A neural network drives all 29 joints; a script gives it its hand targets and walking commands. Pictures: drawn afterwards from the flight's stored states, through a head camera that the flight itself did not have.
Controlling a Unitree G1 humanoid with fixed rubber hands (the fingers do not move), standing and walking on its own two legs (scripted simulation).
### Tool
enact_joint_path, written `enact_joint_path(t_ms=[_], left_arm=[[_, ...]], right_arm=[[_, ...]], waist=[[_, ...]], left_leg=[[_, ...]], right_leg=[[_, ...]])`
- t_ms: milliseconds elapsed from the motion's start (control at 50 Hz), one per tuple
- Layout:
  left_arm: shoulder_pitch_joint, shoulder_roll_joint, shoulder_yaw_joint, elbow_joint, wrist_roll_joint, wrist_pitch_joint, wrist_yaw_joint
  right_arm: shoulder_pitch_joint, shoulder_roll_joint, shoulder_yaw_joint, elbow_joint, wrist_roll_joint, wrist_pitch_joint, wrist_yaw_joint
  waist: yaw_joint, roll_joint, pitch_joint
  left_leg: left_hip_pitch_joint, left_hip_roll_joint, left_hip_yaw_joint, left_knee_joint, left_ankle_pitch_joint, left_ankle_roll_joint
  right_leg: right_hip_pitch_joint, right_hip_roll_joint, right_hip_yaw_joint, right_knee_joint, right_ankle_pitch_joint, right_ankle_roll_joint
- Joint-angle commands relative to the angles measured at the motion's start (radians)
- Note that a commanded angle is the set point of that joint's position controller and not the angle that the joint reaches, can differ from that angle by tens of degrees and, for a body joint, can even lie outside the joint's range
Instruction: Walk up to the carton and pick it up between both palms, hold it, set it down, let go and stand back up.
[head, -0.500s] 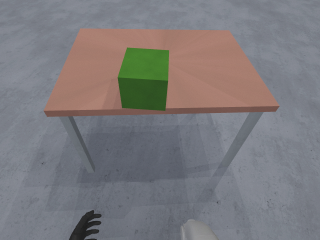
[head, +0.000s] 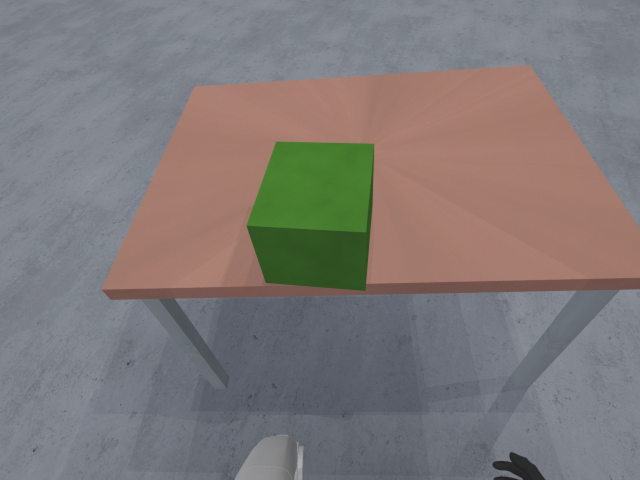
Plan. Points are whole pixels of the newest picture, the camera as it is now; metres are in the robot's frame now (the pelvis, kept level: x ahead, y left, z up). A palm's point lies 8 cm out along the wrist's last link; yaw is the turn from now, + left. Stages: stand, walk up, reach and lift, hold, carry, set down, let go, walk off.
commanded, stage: walk up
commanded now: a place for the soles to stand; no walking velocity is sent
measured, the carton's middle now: (319, 214) +0.56 +0.05 -0.05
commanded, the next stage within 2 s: none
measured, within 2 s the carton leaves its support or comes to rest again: neither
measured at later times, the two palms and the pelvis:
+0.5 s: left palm (170, 416) +0.22 +0.27 -0.12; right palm (476, 443) +0.19 -0.17 -0.10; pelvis +0.10 +0.06 -0.01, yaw -5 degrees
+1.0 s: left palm (194, 398) +0.24 +0.23 -0.11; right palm (490, 464) +0.17 -0.18 -0.12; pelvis +0.11 +0.04 +0.00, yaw -6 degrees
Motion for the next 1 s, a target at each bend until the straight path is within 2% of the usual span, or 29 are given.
enact_joint_path(t_ms=[0, 40, 60, 100, 120, 140, 160, 180, 200, 220, 240, 260, 280, 320, 340, 380, 440, 500, 540, 560, 580, 600, 620, 640, 680, 720, 780, 820, 980], left_arm=[[0.018, 0.081, 0.017, -0.037, -0.015, -0.024, -0.012], [0.035, 0.095, 0.019, -0.038, -0.017, -0.019, -0.018], [0.037, 0.103, 0.02, -0.043, -0.017, -0.014, -0.02], [0.07, 0.134, 0.03, -0.051, -0.015, -0.006, -0.025], [0.08, 0.147, 0.035, -0.056, -0.016, 0.001, -0.027], [0.084, 0.157, 0.039, -0.065, -0.016, 0.005, -0.027], [0.064, 0.162, 0.038, -0.072, -0.018, 0.012, -0.027], [0.054, 0.144, 0.028, -0.077, -0.023, 0.019, -0.029], [0.085, 0.104, 0.01, -0.078, -0.023, 0.019, -0.036], [0.141, 0.038, -0.017, -0.081, -0.018, 0.026, -0.04], [0.19, 0.008, -0.03, -0.1, -0.019, 0.054, -0.025], [0.119, 0.057, -0.012, -0.102, -0.004, 0.081, -0.013], [0.065, 0.084, -0.007, -0.111, 0.012, 0.097, -0.013], [0.047, 0.073, -0.012, -0.103, -0.004, 0.104, -0.017], [0.05, 0.076, -0.012, -0.095, -0.003, 0.107, -0.018], [0.044, 0.056, -0.021, -0.084, -0.005, 0.099, -0.016], [-0.027, 0.028, -0.036, -0.092, -0.009, 0.095, -0.009], [-0.064, 0.025, -0.04, -0.103, -0.003, 0.095, -0.007], [-0.05, 0.032, -0.03, -0.108, -0.001, 0.088, -0.008], [-0.05, 0.042, -0.028, -0.116, 0.0, 0.08, -0.007], [-0.039, 0.058, -0.025, -0.12, 0.006, 0.073, -0.006], [-0.028, 0.089, -0.019, -0.123, 0.015, 0.067, -0.004], [-0.116, 0.141, -0.006, -0.128, -0.019, 0.063, -0.002], [-0.179, 0.143, -0.008, -0.117, -0.043, 0.061, -0.009], [-0.162, 0.075, -0.032, -0.105, -0.048, 0.057, -0.022], [-0.149, 0.06, -0.039, -0.103, -0.048, 0.054, -0.028], [-0.123, 0.065, -0.034, -0.093, -0.036, 0.055, -0.033], [-0.12, 0.074, -0.033, -0.089, -0.036, 0.054, -0.032], [-0.117, 0.078, -0.036, -0.073, -0.035, 0.052, -0.028]], right_arm=[[0.002, 0.039, 0.034, -0.043, 0.0, -0.008, 0.005], [-0.076, 0.052, 0.049, -0.059, 0.005, -0.016, -0.001], [-0.109, 0.065, 0.058, -0.064, 0.008, -0.02, -0.007], [-0.15, 0.08, 0.067, -0.066, 0.009, -0.028, -0.017], [-0.14, 0.078, 0.064, -0.062, 0.008, -0.031, -0.025], [-0.119, 0.068, 0.056, -0.058, 0.004, -0.034, -0.032], [-0.075, 0.061, 0.046, -0.053, 0.001, -0.04, -0.039], [-0.013, 0.04, 0.035, -0.035, -0.005, -0.047, -0.047], [0.048, 0.0, 0.022, -0.015, -0.013, -0.052, -0.052], [0.109, -0.037, 0.004, -0.016, -0.034, -0.053, -0.055], [0.064, -0.07, -0.012, -0.042, 0.0, -0.048, -0.057], [-0.005, -0.046, -0.018, -0.06, 0.042, -0.034, -0.067], [-0.018, -0.003, -0.002, -0.073, 0.05, -0.029, -0.074], [-0.061, 0.014, 0.013, -0.08, 0.028, -0.027, -0.076], [-0.071, 0.015, 0.015, -0.079, 0.023, -0.03, -0.074], [-0.08, 0.022, 0.016, -0.072, 0.021, -0.031, -0.066], [-0.092, 0.011, 0.013, -0.073, 0.024, -0.03, -0.063], [-0.071, -0.026, -0.001, -0.074, 0.023, -0.01, -0.054], [-0.098, -0.046, 0.003, -0.076, 0.031, 0.006, -0.046], [-0.094, -0.045, 0.009, -0.072, 0.036, 0.01, -0.039], [-0.07, -0.031, 0.018, -0.063, 0.046, 0.011, -0.029], [-0.039, 0.007, 0.036, -0.063, 0.055, 0.007, -0.018], [-0.028, 0.037, 0.046, -0.055, 0.054, 0.007, -0.018], [-0.049, 0.037, 0.044, -0.051, 0.031, 0.006, -0.02], [-0.031, 0.009, 0.039, -0.026, 0.023, -0.003, -0.018], [-0.019, -0.014, 0.035, -0.008, 0.022, -0.011, -0.017], [-0.03, -0.011, 0.039, 0.0, 0.033, -0.018, -0.018], [-0.031, -0.005, 0.04, 0.003, 0.036, -0.019, -0.019], [-0.015, -0.002, 0.04, 0.024, 0.038, -0.021, -0.02]], waist=[[-0.037, -0.165, 0.03], [-0.018, -0.179, 0.03], [-0.01, -0.189, 0.027], [0.015, -0.198, 0.006], [0.016, -0.2, -0.009], [0.01, -0.176, -0.026], [-0.019, -0.141, -0.041], [-0.047, -0.071, -0.056], [-0.058, 0.021, -0.099], [-0.063, 0.151, -0.203], [-0.032, 0.174, -0.199], [-0.049, 0.119, -0.149], [-0.063, 0.069, -0.068], [-0.03, 0.084, -0.03], [-0.02, 0.07, -0.045], [-0.013, 0.053, -0.081], [-0.018, 0.062, -0.073], [-0.037, 0.088, -0.082], [-0.005, 0.04, -0.072], [0.005, 0.009, -0.059], [0.003, -0.027, -0.059], [-0.013, -0.112, -0.067], [-0.061, -0.155, -0.031], [-0.078, -0.149, 0.002], [-0.063, -0.14, 0.016], [-0.056, -0.148, 0.005], [-0.036, -0.086, -0.011], [-0.035, -0.062, -0.014], [-0.041, -0.057, -0.025]], left_leg=[[-0.05, 0.031, 0.045, -0.128, 0.147, -0.027], [-0.02, 0.032, 0.073, -0.282, 0.18, -0.026], [0.021, 0.022, 0.095, -0.361, 0.188, -0.023], [0.094, -0.006, 0.128, -0.47, 0.182, -0.007], [0.145, -0.016, 0.128, -0.509, 0.185, 0.01], [0.201, -0.017, 0.118, -0.553, 0.182, 0.03], [0.287, -0.013, 0.106, -0.636, 0.218, 0.048], [0.397, -0.013, 0.099, -0.735, 0.283, 0.066], [0.509, 0.043, 0.049, -0.761, 0.346, 0.083], [0.654, 0.259, -0.175, -0.738, 0.431, 0.13], [0.565, 0.371, -0.327, -0.807, 0.35, 0.249], [0.458, 0.368, -0.358, -0.895, 0.145, 0.292], [0.406, 0.327, -0.302, -0.93, 0.087, 0.264], [0.363, 0.244, -0.174, -0.912, 0.153, 0.219], [0.348, 0.223, -0.13, -0.904, 0.201, 0.21], [0.326, 0.191, -0.055, -0.874, 0.276, 0.217], [0.304, 0.172, -0.01, -0.845, 0.252, 0.219], [0.301, 0.181, -0.03, -0.832, 0.088, 0.226], [0.231, 0.179, -0.025, -0.804, 0.024, 0.196], [0.19, 0.177, -0.025, -0.793, 0.02, 0.164], [0.142, 0.173, -0.026, -0.795, -0.015, 0.122], [0.109, 0.133, 0.006, -0.74, -0.073, 0.074], [0.285, 0.031, 0.092, -0.698, -0.064, 0.039], [0.425, 0.03, 0.058, -0.69, -0.008, 0.05], [0.43, 0.049, 0.046, -0.731, 0.058, 0.053], [0.418, 0.071, 0.03, -0.753, 0.09, 0.056], [0.385, 0.074, 0.032, -0.783, 0.08, 0.055], [0.392, 0.073, 0.034, -0.788, 0.084, 0.055], [0.417, 0.079, 0.029, -0.787, 0.119, 0.06]], right_leg=[[-0.035, -0.163, 0.183, -0.234, 0.174, -0.089], [-0.018, -0.144, 0.152, -0.208, 0.248, -0.079], [-0.023, -0.133, 0.131, -0.182, 0.338, -0.073], [-0.006, -0.143, 0.123, -0.128, 0.413, -0.074], [-0.001, -0.155, 0.137, -0.092, 0.421, -0.071], [0.001, -0.177, 0.169, -0.063, 0.393, -0.062], [-0.019, -0.174, 0.187, -0.017, 0.337, -0.048], [-0.051, -0.15, 0.196, 0.055, 0.285, -0.025], [-0.093, -0.109, 0.179, 0.171, 0.201, -0.001], [-0.204, -0.048, 0.135, 0.37, -0.154, 0.039], [-0.202, 0.007, 0.102, 0.504, -0.467, 0.076], [-0.223, 0.006, 0.124, 0.579, -0.466, 0.09], [-0.255, 0.004, 0.145, 0.606, -0.428, 0.106], [-0.261, -0.011, 0.159, 0.598, -0.351, 0.125], [-0.234, -0.009, 0.151, 0.597, -0.308, 0.132], [-0.188, -0.002, 0.129, 0.585, -0.267, 0.149], [-0.17, -0.017, 0.102, 0.437, -0.242, 0.153], [-0.128, -0.01, 0.062, 0.291, -0.242, 0.13], [-0.01, -0.008, 0.042, 0.129, -0.096, 0.092], [0.039, -0.019, 0.07, 0.039, -0.016, 0.069], [0.086, -0.056, 0.14, 0.011, 0.012, 0.044], [0.102, -0.167, 0.297, -0.039, -0.03, 0.01], [-0.126, -0.233, 0.385, -0.12, -0.123, -0.03], [-0.253, -0.204, 0.338, -0.137, -0.133, -0.03], [-0.221, -0.141, 0.253, -0.128, -0.131, 0.02], [-0.165, -0.12, 0.226, -0.103, -0.067, 0.035], [-0.102, -0.111, 0.213, -0.073, -0.042, 0.035], [-0.102, -0.111, 0.211, -0.072, -0.039, 0.036], [-0.096, -0.107, 0.199, -0.076, -0.01, 0.04]])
